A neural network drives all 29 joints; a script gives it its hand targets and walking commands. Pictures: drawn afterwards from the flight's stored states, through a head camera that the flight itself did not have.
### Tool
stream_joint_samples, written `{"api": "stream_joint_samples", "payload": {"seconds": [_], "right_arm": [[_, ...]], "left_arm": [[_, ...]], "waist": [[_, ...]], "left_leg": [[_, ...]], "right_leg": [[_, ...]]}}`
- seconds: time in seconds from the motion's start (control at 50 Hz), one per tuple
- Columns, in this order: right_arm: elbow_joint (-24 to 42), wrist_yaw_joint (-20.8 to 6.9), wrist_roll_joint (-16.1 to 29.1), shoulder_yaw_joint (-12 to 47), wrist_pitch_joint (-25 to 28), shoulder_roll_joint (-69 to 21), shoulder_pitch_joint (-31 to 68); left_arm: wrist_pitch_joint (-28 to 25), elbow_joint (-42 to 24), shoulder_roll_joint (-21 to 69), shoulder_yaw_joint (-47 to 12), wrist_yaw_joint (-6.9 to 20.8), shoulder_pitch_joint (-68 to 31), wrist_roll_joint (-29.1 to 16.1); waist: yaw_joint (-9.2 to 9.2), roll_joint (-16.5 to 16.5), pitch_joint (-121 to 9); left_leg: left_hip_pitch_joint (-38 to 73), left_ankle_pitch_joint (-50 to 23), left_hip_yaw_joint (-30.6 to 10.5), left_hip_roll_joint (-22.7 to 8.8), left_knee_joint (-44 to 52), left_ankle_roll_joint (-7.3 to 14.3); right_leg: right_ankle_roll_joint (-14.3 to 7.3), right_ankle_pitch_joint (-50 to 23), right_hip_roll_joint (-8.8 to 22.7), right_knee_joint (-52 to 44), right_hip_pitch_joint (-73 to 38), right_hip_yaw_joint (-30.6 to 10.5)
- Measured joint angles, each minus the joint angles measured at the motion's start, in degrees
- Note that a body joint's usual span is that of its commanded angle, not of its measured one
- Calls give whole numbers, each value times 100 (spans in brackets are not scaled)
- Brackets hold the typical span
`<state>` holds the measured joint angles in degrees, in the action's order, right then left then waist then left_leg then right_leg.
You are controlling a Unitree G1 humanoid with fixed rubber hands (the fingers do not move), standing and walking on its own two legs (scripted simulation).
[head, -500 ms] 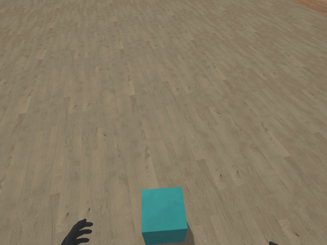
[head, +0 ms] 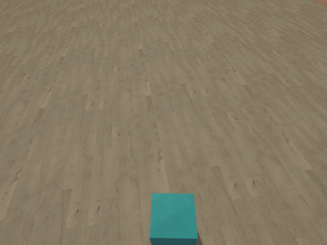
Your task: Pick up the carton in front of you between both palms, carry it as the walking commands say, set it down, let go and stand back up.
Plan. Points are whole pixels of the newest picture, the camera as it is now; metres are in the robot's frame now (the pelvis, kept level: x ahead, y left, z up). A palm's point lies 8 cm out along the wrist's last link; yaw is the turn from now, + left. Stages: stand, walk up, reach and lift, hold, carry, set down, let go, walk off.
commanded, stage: stand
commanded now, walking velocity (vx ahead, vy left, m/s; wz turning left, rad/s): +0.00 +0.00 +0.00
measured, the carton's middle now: (172, 222) +0.38 +0.01 -0.63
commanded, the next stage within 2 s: none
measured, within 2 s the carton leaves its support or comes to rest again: neither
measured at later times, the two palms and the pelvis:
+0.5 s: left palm out of the picture +0.00 +0.26 -0.11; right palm out of the picture +0.06 -0.25 -0.11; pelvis -0.02 +0.00 +0.00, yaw +2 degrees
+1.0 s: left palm out of the picture -0.05 +0.25 -0.12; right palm out of the picture +0.04 -0.25 -0.11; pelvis -0.03 -0.01 +0.01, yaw +4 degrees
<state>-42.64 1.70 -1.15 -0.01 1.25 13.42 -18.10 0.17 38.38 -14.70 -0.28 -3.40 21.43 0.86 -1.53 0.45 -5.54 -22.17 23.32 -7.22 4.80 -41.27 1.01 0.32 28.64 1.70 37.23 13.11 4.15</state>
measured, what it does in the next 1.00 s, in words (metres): stands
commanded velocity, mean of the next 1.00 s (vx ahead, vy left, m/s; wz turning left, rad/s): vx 0.00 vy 0.00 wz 0.00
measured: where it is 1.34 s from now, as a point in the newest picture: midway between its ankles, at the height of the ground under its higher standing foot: outside the picture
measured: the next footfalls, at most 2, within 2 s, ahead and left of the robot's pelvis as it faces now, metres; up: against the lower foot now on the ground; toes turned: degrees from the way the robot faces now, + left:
none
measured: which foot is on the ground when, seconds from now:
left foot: down 0.00-1.00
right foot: down 0.00-1.00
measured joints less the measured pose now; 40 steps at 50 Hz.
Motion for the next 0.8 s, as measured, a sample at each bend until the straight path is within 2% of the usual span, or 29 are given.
{"api": "stream_joint_samples", "payload": {"seconds": [0.8], "right_arm": [[-324,35,11,36,-203,5,-17]], "left_arm": [[163,799,-33,36,50,170,47]], "waist": [[18,-2,440]], "left_leg": [[243,-428,-270,2,305,-87]], "right_leg": [[-68,-328,-7,-351,-383,338]]}}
